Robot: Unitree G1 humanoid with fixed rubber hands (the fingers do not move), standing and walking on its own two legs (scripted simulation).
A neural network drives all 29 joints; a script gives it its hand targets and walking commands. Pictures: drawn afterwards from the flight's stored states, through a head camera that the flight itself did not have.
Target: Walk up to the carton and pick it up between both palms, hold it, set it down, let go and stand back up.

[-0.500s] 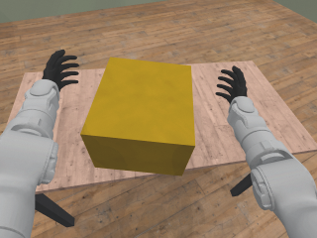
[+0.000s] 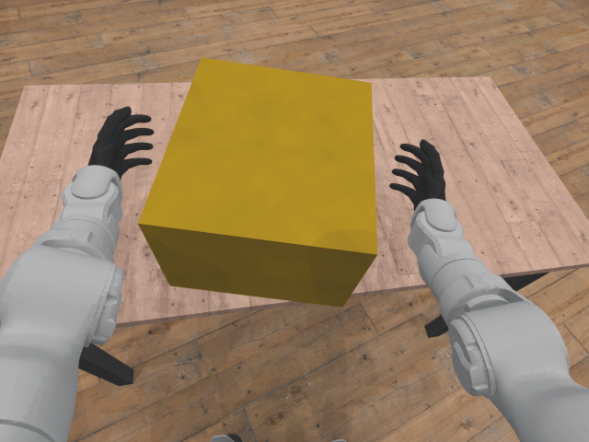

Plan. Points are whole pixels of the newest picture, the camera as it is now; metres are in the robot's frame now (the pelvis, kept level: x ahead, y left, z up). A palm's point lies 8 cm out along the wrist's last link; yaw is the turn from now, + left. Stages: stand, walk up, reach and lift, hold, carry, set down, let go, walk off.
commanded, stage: reach and lift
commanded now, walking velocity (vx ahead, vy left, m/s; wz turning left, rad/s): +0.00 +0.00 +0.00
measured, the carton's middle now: (272, 182) +0.49 +0.00 +0.00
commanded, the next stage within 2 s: none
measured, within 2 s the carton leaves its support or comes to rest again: neither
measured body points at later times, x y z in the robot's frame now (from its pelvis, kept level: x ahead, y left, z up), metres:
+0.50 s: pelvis +0.00 +0.01 -0.02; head +0.10 +0.04 +0.42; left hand +0.50 +0.20 +0.04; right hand +0.44 -0.21 +0.04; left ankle +0.03 +0.11 -0.71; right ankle -0.02 -0.13 -0.71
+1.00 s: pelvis +0.00 +0.01 -0.01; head +0.11 +0.06 +0.42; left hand +0.49 +0.19 +0.04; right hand +0.44 -0.18 +0.04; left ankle +0.03 +0.11 -0.71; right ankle -0.02 -0.13 -0.71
